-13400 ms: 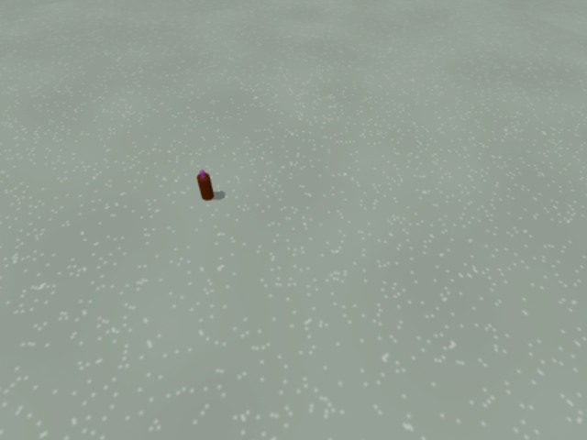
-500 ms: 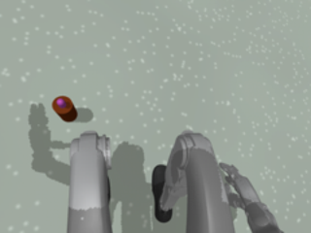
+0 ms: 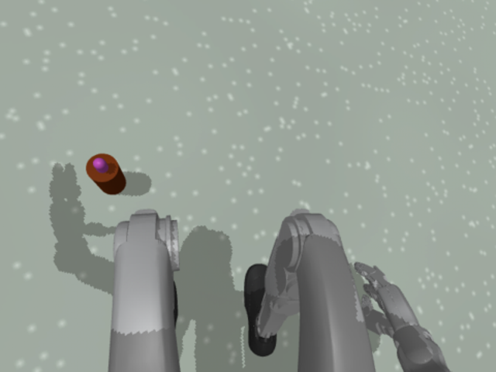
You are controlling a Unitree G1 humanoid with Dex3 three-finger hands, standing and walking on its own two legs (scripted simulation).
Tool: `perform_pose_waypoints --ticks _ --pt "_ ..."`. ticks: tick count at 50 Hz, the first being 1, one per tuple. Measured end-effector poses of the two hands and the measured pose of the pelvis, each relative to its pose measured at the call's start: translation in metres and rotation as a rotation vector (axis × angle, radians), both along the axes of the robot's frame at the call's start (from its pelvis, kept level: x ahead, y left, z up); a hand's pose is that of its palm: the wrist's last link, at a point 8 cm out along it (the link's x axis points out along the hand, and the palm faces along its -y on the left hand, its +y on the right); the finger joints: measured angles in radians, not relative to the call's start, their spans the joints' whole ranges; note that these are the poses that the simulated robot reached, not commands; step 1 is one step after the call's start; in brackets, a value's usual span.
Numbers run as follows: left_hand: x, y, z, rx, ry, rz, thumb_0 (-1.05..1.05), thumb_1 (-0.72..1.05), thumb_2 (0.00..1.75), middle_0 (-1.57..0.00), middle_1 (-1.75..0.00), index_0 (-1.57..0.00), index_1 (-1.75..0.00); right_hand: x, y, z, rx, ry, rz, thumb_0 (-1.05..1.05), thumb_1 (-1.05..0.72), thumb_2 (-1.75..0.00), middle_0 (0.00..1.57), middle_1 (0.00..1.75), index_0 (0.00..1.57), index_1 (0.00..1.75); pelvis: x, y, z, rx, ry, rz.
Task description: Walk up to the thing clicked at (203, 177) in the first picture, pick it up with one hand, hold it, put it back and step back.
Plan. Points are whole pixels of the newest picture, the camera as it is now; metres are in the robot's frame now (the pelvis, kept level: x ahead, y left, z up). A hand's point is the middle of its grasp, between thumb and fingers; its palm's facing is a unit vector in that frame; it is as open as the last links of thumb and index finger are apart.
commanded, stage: go down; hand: left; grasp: from the side
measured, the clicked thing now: (106, 173) +0.42 +0.26 -0.28
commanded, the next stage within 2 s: none
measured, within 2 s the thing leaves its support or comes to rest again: neither
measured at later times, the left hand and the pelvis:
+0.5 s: hand out of the picture +0.34 +0.45 +0.03, palm faces +0.26 -0.96 -0.02, open 16.6 cm; pelvis +0.00 +0.00 +0.00, yaw +1 degrees
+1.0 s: hand out of the picture +0.34 +0.45 +0.03, palm faces +0.26 -0.97 -0.02, open 16.8 cm; pelvis +0.00 +0.00 +0.00, yaw +1 degrees
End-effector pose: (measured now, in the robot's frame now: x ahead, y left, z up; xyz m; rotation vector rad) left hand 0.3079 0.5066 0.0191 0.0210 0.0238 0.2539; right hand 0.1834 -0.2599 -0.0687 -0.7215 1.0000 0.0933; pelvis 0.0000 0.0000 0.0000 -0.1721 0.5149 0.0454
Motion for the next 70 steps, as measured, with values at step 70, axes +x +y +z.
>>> perform_pose_waypoints --ticks 70 --pt "0.000 -0.009 0.003 -0.003 -0.006 -0.003 -0.01 -0.37 0.09 -0.05 0.00 -0.01 -0.03 0.004 -0.001 0.000 0.010 -0.010 -0.006 0.01 -0.92 -0.90 0.20 0.30 0.20 0.30 0.001 -0.001 0.004 0.014 0.010 0.007"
